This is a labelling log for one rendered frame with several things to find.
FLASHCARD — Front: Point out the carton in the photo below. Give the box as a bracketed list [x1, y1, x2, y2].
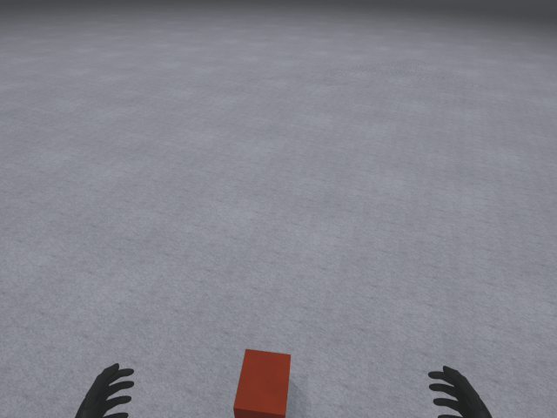
[233, 349, 291, 418]

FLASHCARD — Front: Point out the robot left hand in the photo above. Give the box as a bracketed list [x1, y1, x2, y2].
[75, 363, 134, 418]

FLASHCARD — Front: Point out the robot right hand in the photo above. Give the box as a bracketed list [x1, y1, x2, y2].
[428, 366, 493, 418]

